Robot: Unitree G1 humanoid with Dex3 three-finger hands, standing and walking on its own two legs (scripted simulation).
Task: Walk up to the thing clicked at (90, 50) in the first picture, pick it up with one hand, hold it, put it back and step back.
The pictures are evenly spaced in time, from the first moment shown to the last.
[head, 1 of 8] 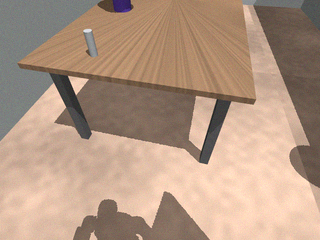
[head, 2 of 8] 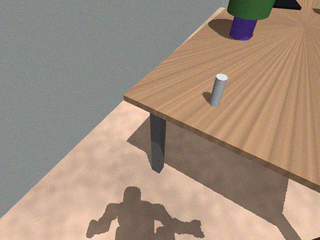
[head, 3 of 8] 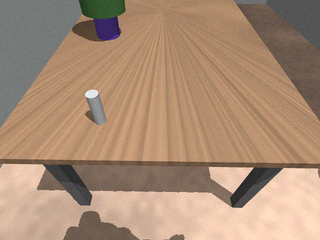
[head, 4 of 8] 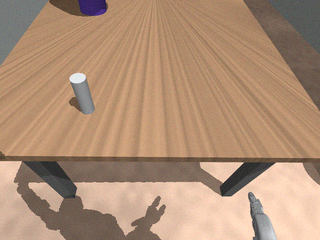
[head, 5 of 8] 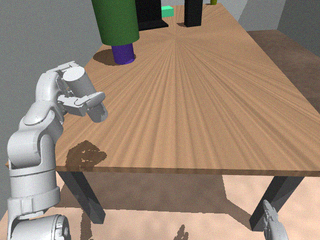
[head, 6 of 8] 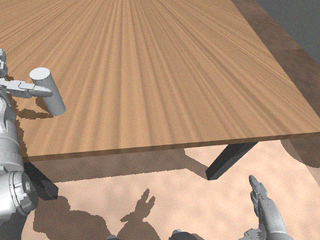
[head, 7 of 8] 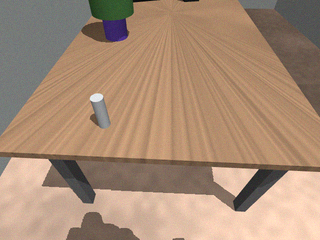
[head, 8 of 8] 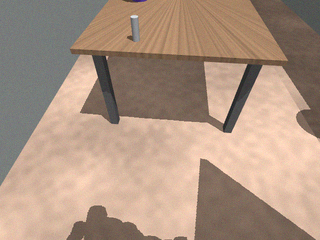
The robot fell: no
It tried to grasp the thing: yes
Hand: left
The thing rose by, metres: 0.24
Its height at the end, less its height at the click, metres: +0.00
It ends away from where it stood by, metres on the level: 0.03
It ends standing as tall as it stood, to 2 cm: yes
